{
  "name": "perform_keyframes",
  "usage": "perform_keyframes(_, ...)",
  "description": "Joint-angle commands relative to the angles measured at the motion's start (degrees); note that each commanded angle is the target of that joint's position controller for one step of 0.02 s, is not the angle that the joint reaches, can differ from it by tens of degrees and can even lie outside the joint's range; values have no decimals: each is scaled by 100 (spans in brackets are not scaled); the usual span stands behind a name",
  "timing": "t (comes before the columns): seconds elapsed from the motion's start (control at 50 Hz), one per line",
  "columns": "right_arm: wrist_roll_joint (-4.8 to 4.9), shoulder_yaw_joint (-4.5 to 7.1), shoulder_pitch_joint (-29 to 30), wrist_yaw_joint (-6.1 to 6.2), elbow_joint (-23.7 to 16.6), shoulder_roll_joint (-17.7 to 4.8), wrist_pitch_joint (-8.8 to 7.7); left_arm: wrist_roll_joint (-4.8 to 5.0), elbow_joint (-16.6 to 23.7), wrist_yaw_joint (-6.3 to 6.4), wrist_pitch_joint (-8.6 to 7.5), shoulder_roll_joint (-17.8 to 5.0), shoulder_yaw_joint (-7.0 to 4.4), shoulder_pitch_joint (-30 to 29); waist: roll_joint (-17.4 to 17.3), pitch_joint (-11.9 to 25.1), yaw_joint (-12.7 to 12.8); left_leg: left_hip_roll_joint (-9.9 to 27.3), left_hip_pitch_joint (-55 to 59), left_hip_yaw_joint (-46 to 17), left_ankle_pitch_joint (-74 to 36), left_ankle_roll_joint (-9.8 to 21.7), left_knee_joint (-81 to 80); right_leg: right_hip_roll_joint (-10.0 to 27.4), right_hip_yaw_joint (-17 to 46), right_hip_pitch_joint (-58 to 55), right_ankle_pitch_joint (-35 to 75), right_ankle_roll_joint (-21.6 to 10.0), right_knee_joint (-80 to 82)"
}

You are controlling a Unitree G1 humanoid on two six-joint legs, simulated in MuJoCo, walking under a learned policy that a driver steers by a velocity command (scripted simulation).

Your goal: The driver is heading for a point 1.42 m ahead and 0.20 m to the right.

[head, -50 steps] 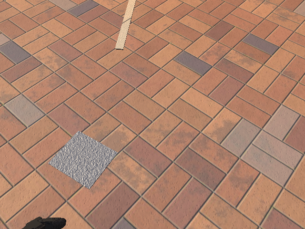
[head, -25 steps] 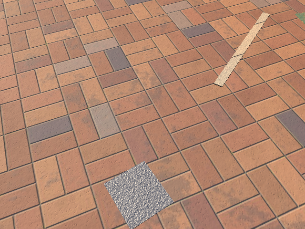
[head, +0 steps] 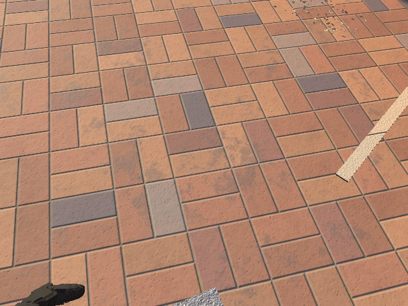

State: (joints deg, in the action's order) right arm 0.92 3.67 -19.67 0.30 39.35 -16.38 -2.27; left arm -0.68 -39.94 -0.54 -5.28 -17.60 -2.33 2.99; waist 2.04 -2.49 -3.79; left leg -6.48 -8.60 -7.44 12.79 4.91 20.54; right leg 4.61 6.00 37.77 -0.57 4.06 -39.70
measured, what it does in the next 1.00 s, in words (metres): walks ahead: right foot, then left foot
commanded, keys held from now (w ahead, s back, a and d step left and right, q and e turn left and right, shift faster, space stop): w+q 0.12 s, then w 0.54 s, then w+e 0.34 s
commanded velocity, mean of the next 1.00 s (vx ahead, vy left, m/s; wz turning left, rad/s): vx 0.50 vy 0.00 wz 0.11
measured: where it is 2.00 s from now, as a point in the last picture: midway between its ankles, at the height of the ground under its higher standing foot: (183, 166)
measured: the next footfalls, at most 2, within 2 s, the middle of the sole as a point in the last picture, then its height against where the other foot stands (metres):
right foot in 0.16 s outside the picture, level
left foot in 0.64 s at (143, 302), level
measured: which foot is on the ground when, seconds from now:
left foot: down 0.00-0.16, up 0.18-0.62, down 0.64-1.00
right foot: up 0.00-0.14, down 0.16-0.66, up 0.68-1.00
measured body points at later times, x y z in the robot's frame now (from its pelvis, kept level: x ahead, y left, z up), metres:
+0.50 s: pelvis +0.27 -0.03 +0.00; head +0.30 -0.03 +0.45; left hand +0.22 +0.25 -0.12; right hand +0.52 -0.22 -0.08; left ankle +0.39 +0.15 -0.70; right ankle +0.24 -0.15 -0.75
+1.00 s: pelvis +0.52 +0.07 +0.00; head +0.54 +0.08 +0.45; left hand +0.67 +0.34 -0.11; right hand +0.58 -0.21 -0.12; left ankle +0.44 +0.15 -0.75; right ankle +0.72 -0.08 -0.68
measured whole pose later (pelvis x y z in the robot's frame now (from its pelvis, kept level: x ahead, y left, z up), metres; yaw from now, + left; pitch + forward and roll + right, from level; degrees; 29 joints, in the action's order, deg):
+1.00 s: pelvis +0.52 +0.07 +0.00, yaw +3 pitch +1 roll +2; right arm -0.8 3.3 -19.0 -0.1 47.8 -15.5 -5.5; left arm 1.1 -44.7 -1.5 -2.4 -17.0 -3.1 9.5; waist 2.8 -1.0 -3.5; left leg -3.2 1.2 9.3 13.7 2.9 11.7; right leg 5.3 3.8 39.9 3.6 0.4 -43.7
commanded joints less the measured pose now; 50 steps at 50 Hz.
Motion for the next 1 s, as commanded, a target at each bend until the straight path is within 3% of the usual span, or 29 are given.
perform_keyframes(0.02,51,303,-51,66,-249,-1045,-59,81,479,-58,-106,-364,-72,-582,-651,167,-31,1183,-648,-1024,-726,752,-525,-399,-225,-1001,648,-3,715)
perform_keyframes(0.1,59,299,-100,96,-153,-957,7,117,489,-104,-184,-638,-206,-426,-891,208,138,1418,-16,-1694,-614,605,161,-432,-49,-1297,-166,-262,1127)
perform_keyframes(0.12,52,288,-31,94,-164,-904,30,118,411,-90,-207,-680,-252,-108,-961,280,319,1353,-23,-1739,-740,525,404,-456,-143,-1712,-299,-380,1290)
perform_keyframes(0.14,19,214,-26,82,-170,-698,28,72,278,-60,-231,-803,-331,441,-907,604,579,1113,-90,-1520,-1048,362,980,-354,-195,-2506,-269,-562,1431)
perform_keyframes(0.16,-61,76,-130,61,-223,-337,11,-36,201,-26,-255,-1054,-397,1230,-385,1379,871,797,-631,-1086,-491,157,2451,505,600,-3888,-493,-931,1316)
perform_keyframes(0.18,109,-24,-956,61,-305,-39,-40,-91,-59,-50,-177,-1520,-530,1833,1514,2062,586,-35,-2623,-289,1762,-294,4339,1691,3268,-5678,-1841,-1926,1867)
perform_keyframes(0.2,155,42,-967,85,-152,-555,-61,93,-75,-111,-159,-1035,-438,1862,1215,1773,711,308,-3417,-446,2025,-375,5155,1836,4125,-5621,-3212,-1959,2271)
perform_keyframes(0.22,130,127,-325,81,-184,-864,-52,117,-31,-98,-132,-683,-340,1608,641,1016,855,497,-3630,-424,1504,-398,5377,1584,3308,-4981,-3157,-1729,2364)
perform_keyframes(0.24,53,126,109,94,-272,-859,-48,53,9,-88,-91,-581,-289,1321,246,630,795,673,-3509,-196,1133,-410,5294,1339,2565,-4348,-2496,-1586,2395)
perform_keyframes(0.26,-24,126,416,81,-364,-786,-80,25,-32,-81,-66,-481,-251,1153,153,293,724,811,-3445,-143,870,-406,4983,1130,2061,-3809,-1795,-1583,2498)
perform_keyframes(0.28,-25,123,453,47,-388,-684,-95,-18,-57,-62,-74,-391,-205,1087,259,222,583,968,-3185,-102,685,-384,4716,951,1667,-3476,-1297,-1535,2608)
perform_keyframes(0.32,-1,72,354,-1,-350,-460,-93,31,-146,-56,-99,-336,-185,1113,431,273,463,1065,-2905,102,618,-404,4241,795,1234,-3246,-733,-1588,2794)
perform_keyframes(0.38,-73,-39,776,-34,-484,-245,-109,119,-291,-35,-106,-622,-255,1242,320,164,527,1186,-2944,334,215,-495,3265,847,813,-3117,-184,-1744,3064)
perform_keyframes(0.42,-70,-96,1113,-78,-537,-171,-154,140,-360,-21,-69,-751,-281,1304,265,134,632,1180,-2755,440,-425,-509,2503,756,464,-3059,-32,-1674,3142)
perform_keyframes(0.48,-20,-114,1607,-142,-608,-192,-199,191,-501,-16,-11,-856,-287,1540,264,72,801,1023,-2300,613,-1140,-541,1644,668,102,-2998,90,-1542,3123)
perform_keyframes(0.56,25,-74,2031,-217,-770,-335,-226,248,-718,-6,92,-959,-304,1845,300,-52,816,923,-2131,629,-1005,-355,1094,955,144,-3454,211,-1400,2907)
perform_keyframes(0.6,3,3,1720,-226,-696,-485,-239,260,-762,21,158,-1051,-323,1774,306,106,515,779,-1480,773,-830,-176,780,963,25,-3574,1012,-1256,2440)
perform_keyframes(0.62,-33,111,1142,-196,-505,-665,-230,262,-765,35,177,-992,-295,1759,210,465,208,644,-581,895,-823,-38,620,748,-214,-3458,1785,-1125,1720)
perform_keyframes(0.64,-57,247,266,-140,-280,-950,-212,192,-717,49,171,-801,-209,1754,42,1055,-192,920,741,616,-827,169,696,463,-474,-2880,1625,-925,543)
perform_keyframes(0.66,-173,374,-491,-77,-207,-1558,-164,49,-486,37,91,-270,-19,2085,-1157,1961,-257,2430,2828,-1553,-534,899,681,-216,-854,-927,-459,-523,-1673)
perform_keyframes(0.68,-80,327,-650,-98,-129,-1368,-134,138,-523,27,-6,-235,18,2189,-1804,2353,-257,2977,3129,-3308,541,1368,-174,-623,-274,190,-3232,-459,-2827)
perform_keyframes(0.7,-56,205,-339,-113,-134,-1013,-158,293,-467,-5,-54,-776,-138,1809,-1213,1491,-275,2810,2450,-2750,1010,1120,-339,-290,13,706,-3008,-533,-3270)
perform_keyframes(0.72,-64,136,7,-116,-161,-810,-179,346,-383,-18,-60,-792,-153,1458,-995,943,-144,2573,1745,-1957,860,922,-454,-45,-85,720,-2491,-586,-3152)
perform_keyframes(0.74,-94,78,346,-138,-148,-635,-212,281,-382,-7,-26,-712,-155,1320,-754,555,31,2327,1080,-1410,461,815,-675,129,-146,550,-2067,-549,-2859)
perform_keyframes(0.76,-130,41,587,-151,-139,-486,-266,221,-417,8,41,-666,-188,1362,-828,369,214,2152,599,-983,32,716,-865,273,-81,261,-1750,-511,-2597)
perform_keyframes(0.8,-165,59,773,-161,-51,-449,-373,225,-519,14,189,-419,-162,1578,-848,278,420,2025,58,-400,-595,689,-1175,304,-47,-177,-1360,-409,-2490)
perform_keyframes(0.84,-203,98,753,-135,81,-518,-451,228,-462,34,267,-336,-169,1445,-667,148,460,2017,-40,71,-1148,704,-1323,268,72,-1,-937,-321,-2259)
perform_keyframes(0.92,-200,124,664,-51,295,-627,-458,188,-291,-31,235,-234,-152,937,-505,6,347,1869,140,889,-1729,550,-1399,149,34,126,297,-301,-1010)
perform_keyframes(1.0,-135,164,301,16,539,-814,-388,168,33,-171,212,-61,-53,118,-342,-252,7,1978,528,1329,-1852,442,-1437,81,-395,72,767,-434,11)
